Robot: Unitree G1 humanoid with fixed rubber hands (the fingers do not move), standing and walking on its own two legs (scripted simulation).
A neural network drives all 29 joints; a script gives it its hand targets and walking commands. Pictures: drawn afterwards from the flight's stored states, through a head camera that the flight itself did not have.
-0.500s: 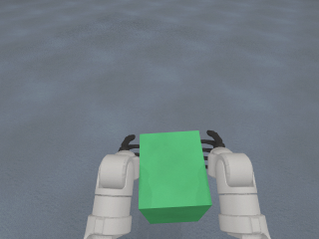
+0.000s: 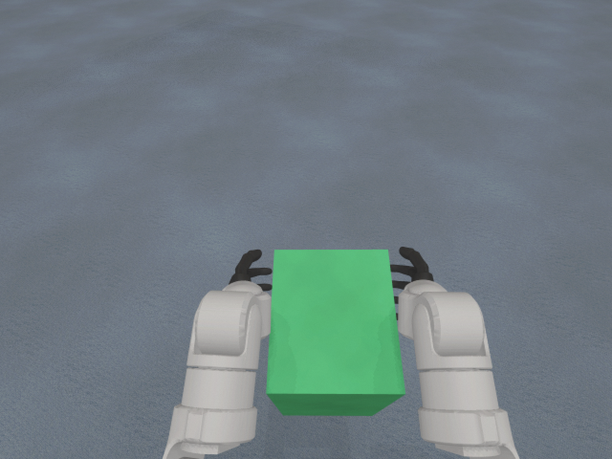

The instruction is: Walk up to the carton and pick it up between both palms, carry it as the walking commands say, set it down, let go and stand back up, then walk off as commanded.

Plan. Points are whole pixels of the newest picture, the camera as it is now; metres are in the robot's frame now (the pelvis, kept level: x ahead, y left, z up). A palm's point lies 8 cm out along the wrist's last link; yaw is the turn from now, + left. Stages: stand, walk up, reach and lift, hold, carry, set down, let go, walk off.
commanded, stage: carry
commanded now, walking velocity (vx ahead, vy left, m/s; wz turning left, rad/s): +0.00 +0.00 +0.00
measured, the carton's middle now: (329, 342) +0.30 +0.00 -0.01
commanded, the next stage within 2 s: hold in 1.86 s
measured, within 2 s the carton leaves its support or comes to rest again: neither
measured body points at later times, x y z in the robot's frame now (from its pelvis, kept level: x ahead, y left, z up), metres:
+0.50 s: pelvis +0.01 -0.01 +0.00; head +0.00 -0.01 +0.45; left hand +0.32 +0.11 +0.08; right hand +0.33 -0.12 +0.08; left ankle +0.04 +0.13 -0.74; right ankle +0.06 -0.13 -0.74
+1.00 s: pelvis +0.01 -0.01 +0.00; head +0.00 -0.01 +0.45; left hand +0.32 +0.11 +0.08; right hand +0.33 -0.12 +0.08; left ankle +0.04 +0.13 -0.74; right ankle +0.06 -0.13 -0.74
